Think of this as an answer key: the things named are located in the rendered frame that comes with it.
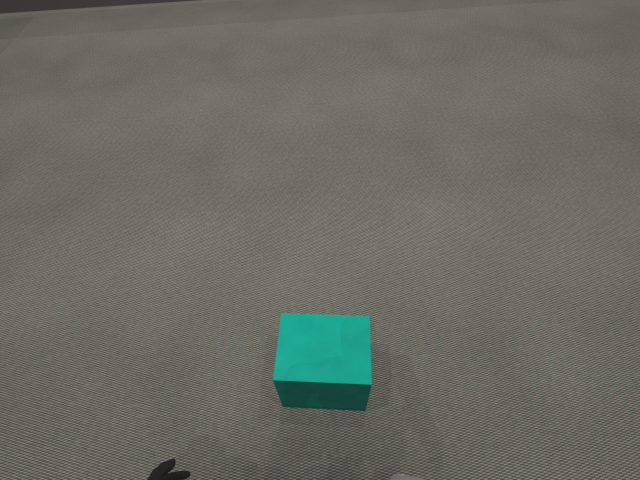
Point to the carton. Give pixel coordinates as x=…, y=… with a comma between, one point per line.
x=323, y=361

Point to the robot left hand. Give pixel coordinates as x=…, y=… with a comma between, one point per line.
x=160, y=473

